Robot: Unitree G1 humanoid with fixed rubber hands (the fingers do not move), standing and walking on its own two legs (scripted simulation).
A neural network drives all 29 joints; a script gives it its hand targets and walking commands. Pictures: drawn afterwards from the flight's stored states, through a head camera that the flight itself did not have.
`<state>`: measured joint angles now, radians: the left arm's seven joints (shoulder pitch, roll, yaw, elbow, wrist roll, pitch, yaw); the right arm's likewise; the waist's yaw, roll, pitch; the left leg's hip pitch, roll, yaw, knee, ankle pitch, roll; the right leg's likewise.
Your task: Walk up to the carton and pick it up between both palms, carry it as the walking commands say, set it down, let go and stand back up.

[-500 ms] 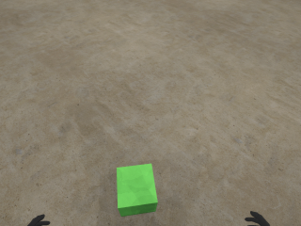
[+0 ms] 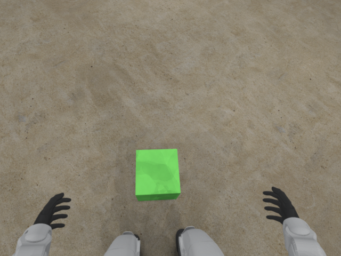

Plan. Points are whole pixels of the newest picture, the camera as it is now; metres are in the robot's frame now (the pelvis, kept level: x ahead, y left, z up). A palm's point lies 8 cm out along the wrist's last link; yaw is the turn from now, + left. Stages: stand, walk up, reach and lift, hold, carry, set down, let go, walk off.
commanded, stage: reach and lift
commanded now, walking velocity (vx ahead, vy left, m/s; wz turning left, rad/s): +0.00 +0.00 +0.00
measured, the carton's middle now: (157, 175) +0.43 -0.01 -0.65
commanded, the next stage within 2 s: none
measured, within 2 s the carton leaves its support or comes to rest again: neither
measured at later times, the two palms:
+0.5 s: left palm (78, 184) +0.30 +0.23 -0.17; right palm (254, 178) +0.29 -0.28 -0.14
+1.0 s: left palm (101, 137) +0.46 +0.18 -0.20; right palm (217, 139) +0.44 -0.21 -0.21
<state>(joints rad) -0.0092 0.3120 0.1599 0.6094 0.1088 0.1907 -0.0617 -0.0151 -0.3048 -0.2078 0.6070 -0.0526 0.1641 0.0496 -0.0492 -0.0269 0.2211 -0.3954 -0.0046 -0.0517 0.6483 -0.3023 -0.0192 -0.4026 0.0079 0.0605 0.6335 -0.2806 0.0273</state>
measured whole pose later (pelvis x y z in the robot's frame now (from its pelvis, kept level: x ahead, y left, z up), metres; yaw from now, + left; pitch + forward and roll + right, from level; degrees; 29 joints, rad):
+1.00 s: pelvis -0.06 -0.01 -0.10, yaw +0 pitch +40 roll +2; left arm -1.14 0.28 0.31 0.91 0.00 0.18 0.00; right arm -1.11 -0.28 -0.24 0.88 0.05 0.20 -0.02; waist 0.00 0.00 0.04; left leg -1.46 -0.01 -0.02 1.08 -0.32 -0.04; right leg -1.49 0.02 0.07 1.09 -0.29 0.03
